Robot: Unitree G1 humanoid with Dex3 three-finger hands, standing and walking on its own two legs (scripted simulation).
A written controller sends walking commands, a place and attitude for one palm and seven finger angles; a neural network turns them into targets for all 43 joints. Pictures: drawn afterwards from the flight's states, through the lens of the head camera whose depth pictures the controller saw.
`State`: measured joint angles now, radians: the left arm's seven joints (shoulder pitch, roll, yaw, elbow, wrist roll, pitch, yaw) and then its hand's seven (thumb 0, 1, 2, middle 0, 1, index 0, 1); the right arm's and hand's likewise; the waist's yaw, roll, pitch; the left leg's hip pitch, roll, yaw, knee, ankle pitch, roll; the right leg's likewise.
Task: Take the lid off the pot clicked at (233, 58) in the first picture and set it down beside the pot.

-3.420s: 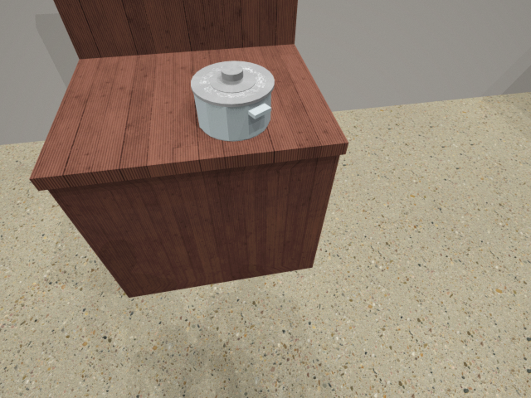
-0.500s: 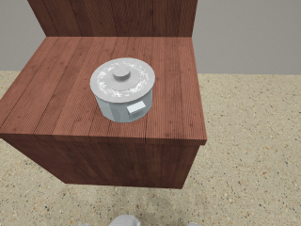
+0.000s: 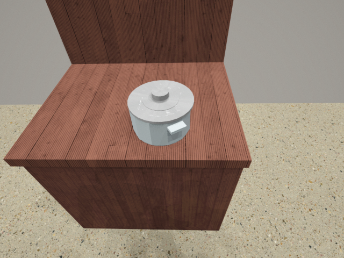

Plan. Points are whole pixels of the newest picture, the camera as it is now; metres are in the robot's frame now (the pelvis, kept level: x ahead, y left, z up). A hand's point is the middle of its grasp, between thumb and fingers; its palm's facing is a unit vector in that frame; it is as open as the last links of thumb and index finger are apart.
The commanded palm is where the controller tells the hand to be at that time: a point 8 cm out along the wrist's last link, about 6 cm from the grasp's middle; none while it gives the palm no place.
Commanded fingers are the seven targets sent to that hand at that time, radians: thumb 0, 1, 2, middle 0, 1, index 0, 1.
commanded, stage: come to a stop and stand still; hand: left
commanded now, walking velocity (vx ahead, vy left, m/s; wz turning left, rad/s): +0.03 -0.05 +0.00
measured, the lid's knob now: (160, 93) +0.56 +0.09 +0.09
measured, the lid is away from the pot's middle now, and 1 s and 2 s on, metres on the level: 0.01 0.01 0.01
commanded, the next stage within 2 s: look again from close up in 0.12 s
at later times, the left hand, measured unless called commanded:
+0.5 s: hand out of the picture +0.04 +0.18 -0.15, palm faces +0.01 -0.98 -0.22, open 7.3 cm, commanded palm none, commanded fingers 0.00 0.90 0.90 -0.20 -0.30 -0.20 -0.30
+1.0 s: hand out of the picture +0.03 +0.16 -0.16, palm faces +0.03 -0.98 -0.18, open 7.4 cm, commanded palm none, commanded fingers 0.00 0.90 0.90 -0.20 -0.30 -0.20 -0.30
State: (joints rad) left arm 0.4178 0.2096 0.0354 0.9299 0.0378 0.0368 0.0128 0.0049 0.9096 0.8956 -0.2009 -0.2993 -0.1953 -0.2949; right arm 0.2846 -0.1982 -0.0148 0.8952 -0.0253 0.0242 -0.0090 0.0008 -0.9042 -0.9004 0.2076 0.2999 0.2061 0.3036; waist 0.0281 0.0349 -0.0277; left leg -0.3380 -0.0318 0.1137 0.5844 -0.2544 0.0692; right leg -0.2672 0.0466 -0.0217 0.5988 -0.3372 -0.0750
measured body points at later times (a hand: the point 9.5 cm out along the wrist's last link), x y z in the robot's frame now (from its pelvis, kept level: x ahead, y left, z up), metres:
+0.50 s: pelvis +0.02 +0.00 +0.01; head +0.03 -0.01 +0.46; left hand +0.04 +0.23 -0.14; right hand +0.02 -0.21 -0.15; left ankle +0.03 +0.09 -0.73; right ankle -0.01 -0.08 -0.73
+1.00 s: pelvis +0.03 -0.01 +0.02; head +0.04 -0.01 +0.47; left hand +0.03 +0.21 -0.14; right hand +0.06 -0.23 -0.14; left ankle +0.03 +0.09 -0.73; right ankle -0.01 -0.08 -0.73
